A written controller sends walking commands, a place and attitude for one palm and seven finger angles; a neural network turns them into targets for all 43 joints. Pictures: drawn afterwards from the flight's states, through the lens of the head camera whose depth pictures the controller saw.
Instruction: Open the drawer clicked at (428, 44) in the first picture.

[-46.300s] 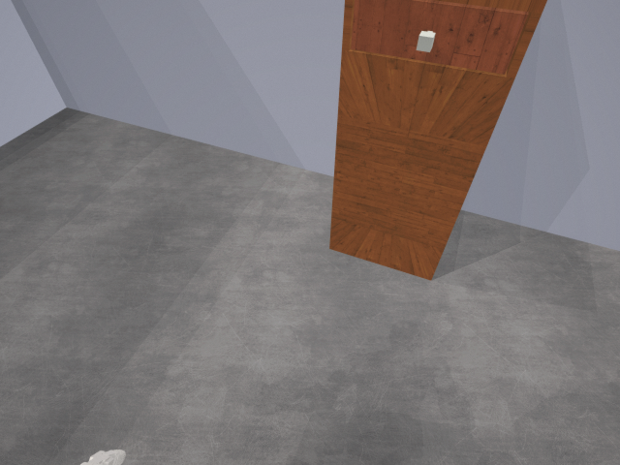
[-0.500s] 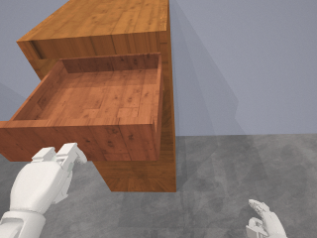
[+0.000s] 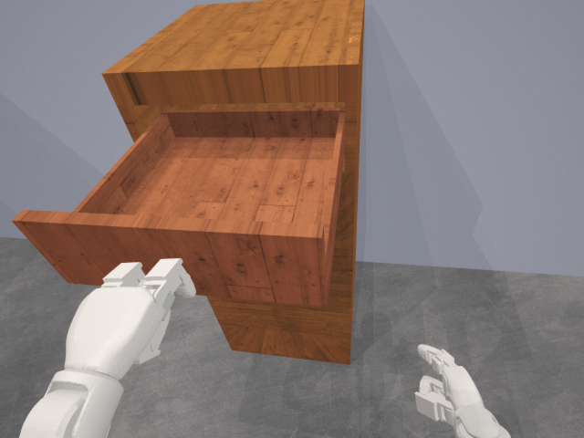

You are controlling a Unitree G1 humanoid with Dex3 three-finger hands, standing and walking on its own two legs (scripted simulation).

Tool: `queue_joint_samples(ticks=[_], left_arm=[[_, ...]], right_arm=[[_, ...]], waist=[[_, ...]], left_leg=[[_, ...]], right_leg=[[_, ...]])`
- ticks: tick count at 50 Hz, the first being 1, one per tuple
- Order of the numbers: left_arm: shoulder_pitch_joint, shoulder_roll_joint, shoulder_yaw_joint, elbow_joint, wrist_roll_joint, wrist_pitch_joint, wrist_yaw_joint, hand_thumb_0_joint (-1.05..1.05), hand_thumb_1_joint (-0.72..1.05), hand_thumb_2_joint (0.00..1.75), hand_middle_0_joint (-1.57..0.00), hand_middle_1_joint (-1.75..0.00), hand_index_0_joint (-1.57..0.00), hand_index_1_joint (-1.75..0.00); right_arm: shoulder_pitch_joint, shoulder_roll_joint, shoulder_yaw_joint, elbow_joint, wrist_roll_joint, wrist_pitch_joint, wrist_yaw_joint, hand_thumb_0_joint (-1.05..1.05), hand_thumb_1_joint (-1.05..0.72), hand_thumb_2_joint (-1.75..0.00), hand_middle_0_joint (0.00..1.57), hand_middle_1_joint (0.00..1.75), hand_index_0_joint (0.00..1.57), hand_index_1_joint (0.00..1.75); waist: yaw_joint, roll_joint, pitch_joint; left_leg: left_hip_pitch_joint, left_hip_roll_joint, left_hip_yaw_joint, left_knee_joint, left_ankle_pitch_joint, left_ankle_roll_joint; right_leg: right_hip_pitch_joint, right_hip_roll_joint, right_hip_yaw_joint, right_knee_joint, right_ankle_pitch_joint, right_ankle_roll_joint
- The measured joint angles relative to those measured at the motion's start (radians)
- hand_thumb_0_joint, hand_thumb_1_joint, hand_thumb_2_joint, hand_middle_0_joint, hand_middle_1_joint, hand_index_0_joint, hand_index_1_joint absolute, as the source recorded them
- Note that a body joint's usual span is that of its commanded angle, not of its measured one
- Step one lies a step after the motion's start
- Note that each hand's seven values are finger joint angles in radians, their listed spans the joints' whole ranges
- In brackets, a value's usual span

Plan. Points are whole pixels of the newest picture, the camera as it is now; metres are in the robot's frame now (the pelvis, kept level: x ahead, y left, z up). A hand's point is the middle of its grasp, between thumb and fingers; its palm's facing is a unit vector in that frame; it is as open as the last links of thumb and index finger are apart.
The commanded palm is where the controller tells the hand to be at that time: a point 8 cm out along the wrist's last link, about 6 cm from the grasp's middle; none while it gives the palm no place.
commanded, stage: open the thumb to release the handle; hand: left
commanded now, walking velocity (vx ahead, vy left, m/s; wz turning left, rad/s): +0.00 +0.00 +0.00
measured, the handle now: (159, 287) +0.24 +0.20 +0.14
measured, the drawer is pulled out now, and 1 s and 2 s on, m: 0.30 0.30 0.30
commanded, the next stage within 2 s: lift the hand off the handle in 0.42 s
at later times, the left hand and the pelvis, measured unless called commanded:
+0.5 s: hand (142, 336) +0.19 +0.20 +0.12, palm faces +0.08 -0.13 -0.99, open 13.1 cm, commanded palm +0.16 +0.21 +0.18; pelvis -0.02 -0.01 +0.01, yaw +0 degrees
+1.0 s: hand (154, 320) +0.20 +0.19 +0.14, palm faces +0.15 -0.13 -0.98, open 13.9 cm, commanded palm +0.17 +0.20 +0.20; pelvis -0.03 +0.00 +0.01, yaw +1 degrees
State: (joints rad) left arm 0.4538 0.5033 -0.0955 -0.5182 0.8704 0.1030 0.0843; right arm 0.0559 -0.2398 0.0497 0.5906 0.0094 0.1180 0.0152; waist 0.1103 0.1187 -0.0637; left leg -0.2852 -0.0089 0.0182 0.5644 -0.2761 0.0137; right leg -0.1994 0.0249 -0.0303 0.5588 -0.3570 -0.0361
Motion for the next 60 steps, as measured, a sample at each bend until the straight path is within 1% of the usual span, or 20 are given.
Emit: queue_joint_samples(ticks=[3,6,10,12,15,21,24,27,31,35,40,45,50,54,60], left_arm=[[-0.075,-0.015,-0.005,0.052,0.005,0.015,-0.017,0.01,0.61,0.78,-0.41,-1.33,-0.36,-1.34],[-0.124,-0.03,-0.001,0.087,0.006,0.03,-0.036,0.0,0.53,0.75,-0.4,-1.32,-0.38,-1.33],[-0.155,-0.038,-0.002,0.108,0.011,0.041,-0.061,0.0,0.38,0.68,-0.39,-1.3,-0.39,-1.31],[-0.161,-0.034,0.003,0.117,0.009,0.04,-0.071,0.0,0.28,0.64,-0.38,-1.29,-0.38,-1.29],[-0.164,-0.03,0.012,0.128,0.005,0.029,-0.079,0.0,0.11,0.56,-0.36,-1.27,-0.37,-1.27],[-0.133,-0.021,0.041,0.126,-0.011,-0.004,-0.074,0.0,-0.23,0.41,-0.33,-1.23,-0.34,-1.23],[-0.129,-0.017,0.044,0.129,-0.011,-0.022,-0.065,0.0,-0.34,0.36,-0.33,-1.21,-0.33,-1.22],[-0.142,-0.025,0.04,0.142,-0.01,-0.035,-0.056,0.0,-0.41,0.33,-0.32,-1.21,-0.32,-1.21],[-0.136,-0.053,0.032,0.138,0.004,-0.03,-0.042,0.0,-0.46,0.31,-0.32,-1.2,-0.31,-1.2],[-0.15,-0.068,0.002,0.14,0.03,-0.018,-0.032,0.0,-0.48,0.3,-0.32,-1.2,-0.31,-1.2],[-0.174,-0.071,-0.03,0.148,0.048,0.0,-0.032,0.0,-0.49,0.3,-0.32,-1.2,-0.31,-1.2],[-0.212,-0.073,-0.061,0.159,0.052,0.02,-0.049,0.0,-0.49,0.3,-0.32,-1.2,-0.32,-1.2],[-0.266,-0.056,-0.076,0.139,0.042,0.021,-0.068,0.0,-0.49,0.3,-0.32,-1.2,-0.32,-1.2],[-0.283,-0.027,-0.068,0.136,0.013,0.037,-0.104,0.0,-0.49,0.3,-0.36,-1.22,-0.34,-1.21],[-0.31,0.016,-0.023,0.122,-0.03,0.047,-0.138,0.0,-0.49,0.3,-0.37,-1.23,-0.36,-1.22]], right_arm=[[-0.007,-0.004,-0.004,0.024,0.0,0.002,-0.009,0.01,-0.91,-0.9,0.2,0.3,0.2,0.3],[-0.008,-0.004,-0.005,0.036,0.001,0.003,-0.016,0.01,-0.91,-0.9,0.2,0.3,0.2,0.3],[-0.005,-0.004,-0.003,0.038,0.0,0.001,-0.019,0.01,-0.91,-0.9,0.2,0.3,0.2,0.3],[-0.003,-0.006,-0.001,0.038,0.002,-0.002,-0.02,0.02,-0.91,-0.9,0.2,0.3,0.2,0.3],[0.004,-0.008,-0.004,0.038,0.001,-0.008,-0.022,0.02,-0.91,-0.9,0.2,0.3,0.2,0.3],[0.023,-0.019,-0.013,0.043,0.002,-0.028,-0.025,0.02,-0.91,-0.9,0.2,0.3,0.2,0.3],[0.03,-0.025,-0.02,0.05,0.0,-0.037,-0.029,0.02,-0.91,-0.9,0.2,0.3,0.2,0.3],[0.032,-0.026,-0.025,0.058,0.0,-0.043,-0.032,0.02,-0.91,-0.9,0.2,0.3,0.2,0.3],[0.034,-0.022,-0.029,0.056,0.0,-0.044,-0.024,0.02,-0.91,-0.9,0.2,0.3,0.2,0.3],[0.029,-0.015,-0.029,0.056,-0.003,-0.041,-0.017,0.02,-0.91,-0.9,0.2,0.3,0.2,0.3],[0.017,-0.004,-0.023,0.06,-0.001,-0.032,-0.013,0.02,-0.91,-0.9,0.2,0.3,0.2,0.3],[-0.001,0.005,-0.014,0.06,0.002,-0.026,-0.011,0.02,-0.91,-0.9,0.2,0.3,0.2,0.3],[-0.022,0.017,-0.004,0.06,0.004,-0.026,-0.007,0.02,-0.91,-0.9,0.2,0.3,0.2,0.3],[-0.035,0.02,0.008,0.056,0.012,-0.017,0.002,0.02,-0.91,-0.9,0.2,0.3,0.2,0.3],[-0.035,0.005,0.012,0.054,0.017,-0.019,0.005,0.01,-0.91,-0.9,0.2,0.3,0.2,0.3]], waist=[[0.005,0.0,0.013],[0.002,0.0,0.021],[-0.01,0.001,0.028],[-0.014,0.001,0.031],[-0.02,0.0,0.037],[-0.022,0.0,0.043],[-0.02,0.0,0.046],[-0.017,-0.001,0.048],[-0.015,-0.003,0.044],[-0.011,-0.003,0.041],[0.0,-0.002,0.039],[0.01,0.002,0.042],[0.009,0.006,0.042],[0.004,0.009,0.042],[0.002,0.013,0.046]], left_leg=[[0.014,-0.001,-0.007,-0.015,0.015,-0.002],[0.029,-0.002,-0.01,-0.037,0.032,-0.003],[0.047,-0.002,-0.008,-0.066,0.053,-0.004],[0.053,0.001,-0.006,-0.076,0.06,-0.006],[0.06,0.003,-0.004,-0.088,0.07,-0.007],[0.062,0.007,-0.004,-0.094,0.078,-0.008],[0.06,0.007,-0.007,-0.092,0.079,-0.008],[0.056,0.006,-0.009,-0.091,0.082,-0.006],[0.048,0.003,-0.006,-0.093,0.084,-0.004],[0.045,-0.001,-0.006,-0.09,0.082,0.0],[0.05,-0.007,-0.008,-0.091,0.083,0.003],[0.059,-0.013,-0.012,-0.095,0.088,0.006],[0.073,-0.014,-0.011,-0.105,0.092,0.007],[0.087,-0.012,-0.006,-0.12,0.1,0.005],[0.099,-0.008,-0.009,-0.13,0.107,0.002]], right_leg=[[0.015,-0.001,-0.008,-0.013,0.011,-0.002],[0.028,-0.001,-0.01,-0.029,0.025,-0.004],[0.04,0.0,-0.008,-0.048,0.041,-0.005],[0.043,0.002,-0.005,-0.055,0.048,-0.007],[0.048,0.004,-0.003,-0.064,0.057,-0.008],[0.052,0.008,-0.003,-0.074,0.068,-0.009],[0.052,0.009,-0.006,-0.076,0.07,-0.009],[0.05,0.008,-0.008,-0.078,0.073,-0.008],[0.041,0.005,-0.006,-0.076,0.074,-0.005],[0.037,0.0,-0.006,-0.07,0.071,-0.002],[0.042,-0.006,-0.008,-0.07,0.069,0.001],[0.052,-0.011,-0.013,-0.072,0.07,0.004],[0.064,-0.012,-0.011,-0.077,0.073,0.005],[0.073,-0.011,-0.006,-0.086,0.08,0.004],[0.087,-0.006,-0.008,-0.1,0.088,0.001]])
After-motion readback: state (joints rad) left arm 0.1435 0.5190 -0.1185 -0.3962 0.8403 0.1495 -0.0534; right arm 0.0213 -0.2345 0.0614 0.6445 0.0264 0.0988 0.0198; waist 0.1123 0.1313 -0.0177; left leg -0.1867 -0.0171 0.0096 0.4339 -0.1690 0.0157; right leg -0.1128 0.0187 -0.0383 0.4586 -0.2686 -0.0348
